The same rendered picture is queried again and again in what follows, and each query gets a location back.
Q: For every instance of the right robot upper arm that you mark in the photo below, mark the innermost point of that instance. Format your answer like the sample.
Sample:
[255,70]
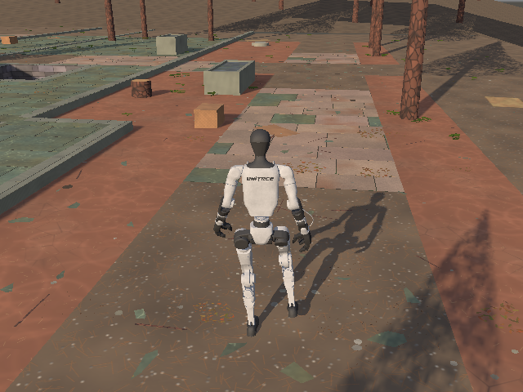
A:
[286,172]

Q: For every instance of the right robot shin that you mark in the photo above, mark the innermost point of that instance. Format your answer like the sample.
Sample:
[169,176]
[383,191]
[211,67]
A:
[288,277]

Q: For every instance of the robot left forearm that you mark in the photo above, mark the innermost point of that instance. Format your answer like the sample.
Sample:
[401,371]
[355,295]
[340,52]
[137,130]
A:
[222,214]

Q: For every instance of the robot left hand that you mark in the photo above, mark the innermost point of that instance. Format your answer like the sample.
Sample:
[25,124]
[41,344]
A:
[218,227]

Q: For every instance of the robot right forearm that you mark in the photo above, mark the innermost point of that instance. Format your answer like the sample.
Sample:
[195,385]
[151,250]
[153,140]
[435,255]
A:
[300,219]

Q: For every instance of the robot head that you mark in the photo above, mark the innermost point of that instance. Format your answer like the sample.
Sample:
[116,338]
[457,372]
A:
[260,142]

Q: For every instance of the left robot upper arm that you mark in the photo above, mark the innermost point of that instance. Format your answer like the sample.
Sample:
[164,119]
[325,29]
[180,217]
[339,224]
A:
[234,174]

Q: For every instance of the robot right hand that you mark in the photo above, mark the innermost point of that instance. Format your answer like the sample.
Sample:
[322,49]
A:
[306,239]

